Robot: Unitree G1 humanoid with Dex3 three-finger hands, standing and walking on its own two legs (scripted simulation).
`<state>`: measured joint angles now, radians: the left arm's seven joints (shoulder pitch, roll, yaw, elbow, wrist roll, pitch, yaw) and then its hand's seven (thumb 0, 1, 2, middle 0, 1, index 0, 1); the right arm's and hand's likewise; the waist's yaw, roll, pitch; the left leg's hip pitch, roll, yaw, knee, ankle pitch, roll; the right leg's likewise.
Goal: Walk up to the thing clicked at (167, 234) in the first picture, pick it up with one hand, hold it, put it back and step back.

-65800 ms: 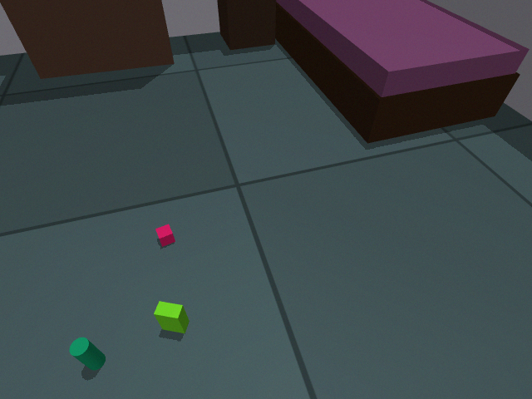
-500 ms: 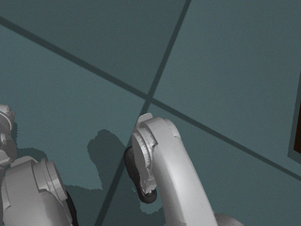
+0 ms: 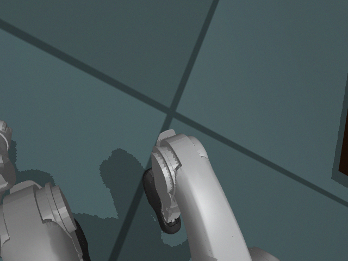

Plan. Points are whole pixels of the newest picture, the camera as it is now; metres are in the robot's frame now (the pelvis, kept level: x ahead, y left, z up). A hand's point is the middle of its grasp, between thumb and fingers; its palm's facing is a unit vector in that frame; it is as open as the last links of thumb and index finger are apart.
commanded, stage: open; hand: left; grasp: from above
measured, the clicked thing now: out of the picture +0.46 +0.27 -0.28
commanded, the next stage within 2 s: withdraw in 0.28 s
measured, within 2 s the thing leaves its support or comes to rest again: neither
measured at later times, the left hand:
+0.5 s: hand out of the picture +0.43 +0.26 -0.24, palm faces -0.09 -0.47 -0.88, open 12.3 cm
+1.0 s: hand out of the picture +0.42 +0.26 -0.08, palm faces -0.37 -0.30 -0.88, open 11.9 cm
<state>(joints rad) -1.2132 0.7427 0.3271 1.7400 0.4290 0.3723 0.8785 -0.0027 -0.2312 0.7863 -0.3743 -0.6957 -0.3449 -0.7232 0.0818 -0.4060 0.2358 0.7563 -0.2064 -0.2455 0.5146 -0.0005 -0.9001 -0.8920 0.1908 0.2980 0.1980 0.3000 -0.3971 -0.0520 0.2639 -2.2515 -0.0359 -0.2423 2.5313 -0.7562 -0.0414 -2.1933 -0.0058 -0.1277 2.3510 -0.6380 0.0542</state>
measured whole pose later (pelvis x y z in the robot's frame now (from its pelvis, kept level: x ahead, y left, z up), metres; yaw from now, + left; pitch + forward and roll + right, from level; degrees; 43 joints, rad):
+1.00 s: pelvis -0.01 -0.01 +0.05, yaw +5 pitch +33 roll -5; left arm -1.02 0.44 -0.01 1.50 0.76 0.35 0.41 0.00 -0.13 0.68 -0.40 -0.68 -0.41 -0.66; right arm 0.12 -0.34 0.01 0.84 -0.09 -0.19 0.34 0.00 -0.91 -0.89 0.19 0.30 0.20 0.30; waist -0.23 0.08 -0.12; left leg -2.18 -0.01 -0.11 2.30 -0.70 -0.02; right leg -2.18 -0.01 -0.02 2.21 -0.61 0.04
